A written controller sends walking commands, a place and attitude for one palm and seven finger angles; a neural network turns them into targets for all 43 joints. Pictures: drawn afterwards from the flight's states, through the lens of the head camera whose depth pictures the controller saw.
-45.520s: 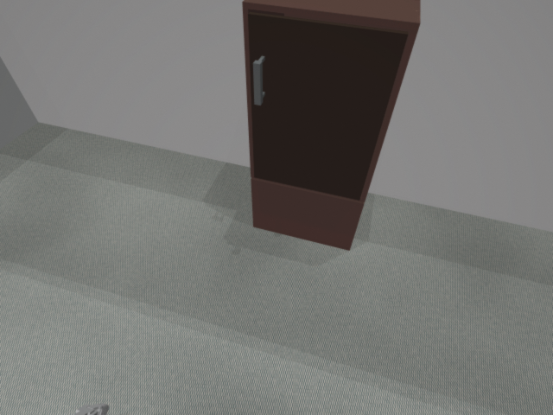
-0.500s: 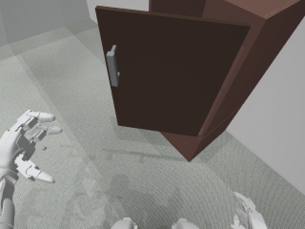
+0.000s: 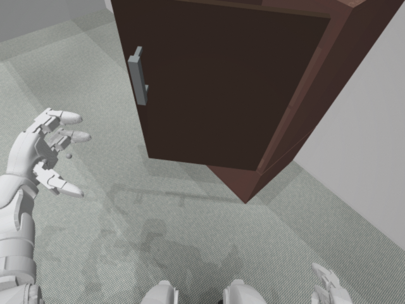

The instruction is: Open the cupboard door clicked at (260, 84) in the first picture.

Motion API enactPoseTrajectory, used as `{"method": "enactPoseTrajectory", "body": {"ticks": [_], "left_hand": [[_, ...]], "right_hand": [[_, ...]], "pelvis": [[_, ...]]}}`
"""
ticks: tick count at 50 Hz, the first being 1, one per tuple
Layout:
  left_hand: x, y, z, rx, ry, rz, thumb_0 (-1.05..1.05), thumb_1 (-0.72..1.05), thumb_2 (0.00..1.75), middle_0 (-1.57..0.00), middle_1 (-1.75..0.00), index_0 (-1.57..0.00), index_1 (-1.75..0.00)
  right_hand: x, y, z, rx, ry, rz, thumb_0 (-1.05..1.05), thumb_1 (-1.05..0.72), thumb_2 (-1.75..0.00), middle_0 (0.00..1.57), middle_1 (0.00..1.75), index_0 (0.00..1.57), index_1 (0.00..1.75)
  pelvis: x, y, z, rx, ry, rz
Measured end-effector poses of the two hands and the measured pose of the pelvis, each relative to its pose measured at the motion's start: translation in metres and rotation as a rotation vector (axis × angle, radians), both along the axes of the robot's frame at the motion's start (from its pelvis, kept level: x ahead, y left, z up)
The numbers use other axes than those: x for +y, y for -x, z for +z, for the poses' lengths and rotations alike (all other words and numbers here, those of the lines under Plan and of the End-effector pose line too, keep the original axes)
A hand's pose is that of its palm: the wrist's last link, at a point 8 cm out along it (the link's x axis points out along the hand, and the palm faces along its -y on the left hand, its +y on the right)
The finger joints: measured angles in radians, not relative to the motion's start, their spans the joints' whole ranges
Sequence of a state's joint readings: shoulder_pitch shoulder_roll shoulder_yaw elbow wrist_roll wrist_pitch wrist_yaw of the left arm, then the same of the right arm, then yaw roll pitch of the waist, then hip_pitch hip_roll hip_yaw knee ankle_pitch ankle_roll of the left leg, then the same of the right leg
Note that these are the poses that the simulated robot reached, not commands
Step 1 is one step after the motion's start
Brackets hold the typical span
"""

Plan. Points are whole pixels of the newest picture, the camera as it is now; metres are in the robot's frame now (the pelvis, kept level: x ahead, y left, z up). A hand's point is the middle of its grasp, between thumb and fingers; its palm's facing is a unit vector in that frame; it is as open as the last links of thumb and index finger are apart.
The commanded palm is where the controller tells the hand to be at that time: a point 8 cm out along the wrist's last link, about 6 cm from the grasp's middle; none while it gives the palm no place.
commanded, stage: move the hooked fingers beside the handle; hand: left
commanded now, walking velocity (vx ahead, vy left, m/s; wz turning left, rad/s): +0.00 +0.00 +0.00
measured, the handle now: (140, 76) +0.60 +0.17 +0.06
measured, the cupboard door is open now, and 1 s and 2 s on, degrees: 42 42 42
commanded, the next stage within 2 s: none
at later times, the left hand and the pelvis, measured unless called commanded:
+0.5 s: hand (81, 124) +0.44 +0.26 +0.06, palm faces -0.09 -1.00 +0.02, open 13.9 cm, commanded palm +0.43 +0.31 +0.07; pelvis +0.01 +0.01 +0.00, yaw -1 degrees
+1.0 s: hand (97, 96) +0.52 +0.25 +0.07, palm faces -0.09 -1.00 +0.01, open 13.9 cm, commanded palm +0.52 +0.29 +0.06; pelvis +0.00 +0.02 -0.02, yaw -2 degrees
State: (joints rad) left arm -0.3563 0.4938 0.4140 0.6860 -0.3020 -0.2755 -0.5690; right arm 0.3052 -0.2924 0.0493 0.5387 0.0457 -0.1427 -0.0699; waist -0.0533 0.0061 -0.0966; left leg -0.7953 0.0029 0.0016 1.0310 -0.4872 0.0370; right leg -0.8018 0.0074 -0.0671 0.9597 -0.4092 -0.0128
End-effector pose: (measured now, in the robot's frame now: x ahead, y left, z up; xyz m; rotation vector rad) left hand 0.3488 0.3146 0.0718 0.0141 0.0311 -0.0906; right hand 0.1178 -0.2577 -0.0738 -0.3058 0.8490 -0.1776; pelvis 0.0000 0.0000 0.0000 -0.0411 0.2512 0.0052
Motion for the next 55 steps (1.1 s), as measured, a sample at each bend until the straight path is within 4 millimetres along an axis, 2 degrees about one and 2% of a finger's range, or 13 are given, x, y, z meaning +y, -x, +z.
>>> {"method": "enactPoseTrajectory", "body": {"ticks": [13, 27, 34, 55], "left_hand": [[0.006, -0.042, -0.008, 0.009, 0.013, 0.021, -0.01, -0.49, 0.30, -0.30, -1.20, -0.30, -1.20], [0.001, -0.086, -0.008, 0.006, 0.027, 0.002, -0.01, -0.49, 0.30, -0.30, -1.20, -0.30, -1.20], [-0.005, -0.103, -0.006, -0.002, 0.019, 0.001, -0.01, -0.49, 0.30, -0.30, -1.20, -0.30, -1.20], [-0.015, -0.175, -0.007, 0.022, 0.016, 0.011, -0.01, -0.49, 0.30, -0.30, -1.20, -0.30, -1.20]], "right_hand": [[-0.007, 0.046, -0.010, 0.198, 0.014, -0.091, 0.01, -0.91, -0.89, 0.20, 0.30, 0.20, 0.30], [0.001, 0.060, -0.014, 0.280, 0.023, -0.121, 0.00, -0.91, -0.89, 0.20, 0.30, 0.20, 0.30], [0.006, 0.074, -0.020, 0.337, 0.014, -0.138, 0.00, -0.91, -0.89, 0.20, 0.30, 0.20, 0.30], [0.006, 0.149, -0.022, 0.557, 0.053, -0.240, 0.00, -0.91, -0.89, 0.20, 0.30, 0.20, 0.30]], "pelvis": [[0.006, -0.009, -0.001, 0.046, 0.003, -0.019], [0.014, -0.009, -0.005, 0.080, 0.016, -0.019], [0.017, -0.007, -0.008, 0.094, 0.021, -0.020], [0.017, -0.001, -0.022, 0.182, 0.042, -0.025]]}}
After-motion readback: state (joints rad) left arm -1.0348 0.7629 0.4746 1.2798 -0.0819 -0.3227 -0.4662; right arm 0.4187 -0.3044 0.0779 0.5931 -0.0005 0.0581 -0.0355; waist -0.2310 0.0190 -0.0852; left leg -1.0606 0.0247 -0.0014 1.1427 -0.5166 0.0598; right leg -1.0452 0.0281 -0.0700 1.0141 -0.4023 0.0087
